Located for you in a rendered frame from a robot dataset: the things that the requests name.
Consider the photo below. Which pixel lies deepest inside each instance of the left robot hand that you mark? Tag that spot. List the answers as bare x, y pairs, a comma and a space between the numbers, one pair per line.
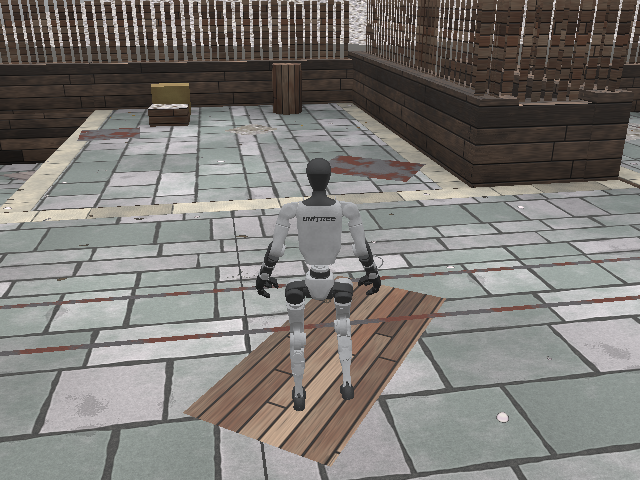
267, 283

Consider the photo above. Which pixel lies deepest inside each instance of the robot right foot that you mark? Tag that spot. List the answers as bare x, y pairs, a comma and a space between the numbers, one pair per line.
347, 391

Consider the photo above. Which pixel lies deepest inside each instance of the right robot upper arm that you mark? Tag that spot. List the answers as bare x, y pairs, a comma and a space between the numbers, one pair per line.
351, 211

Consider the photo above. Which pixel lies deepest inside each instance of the robot head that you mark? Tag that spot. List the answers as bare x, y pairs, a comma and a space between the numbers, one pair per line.
318, 172

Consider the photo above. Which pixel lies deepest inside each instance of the right robot hand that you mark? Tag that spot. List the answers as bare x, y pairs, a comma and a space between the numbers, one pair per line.
366, 281

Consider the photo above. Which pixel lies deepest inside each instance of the right robot forearm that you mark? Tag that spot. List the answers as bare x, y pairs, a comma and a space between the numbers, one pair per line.
368, 263

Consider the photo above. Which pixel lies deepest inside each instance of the left robot upper arm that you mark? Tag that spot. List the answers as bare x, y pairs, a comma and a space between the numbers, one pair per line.
288, 211

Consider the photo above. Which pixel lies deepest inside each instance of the left robot forearm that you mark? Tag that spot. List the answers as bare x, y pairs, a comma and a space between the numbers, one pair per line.
268, 264

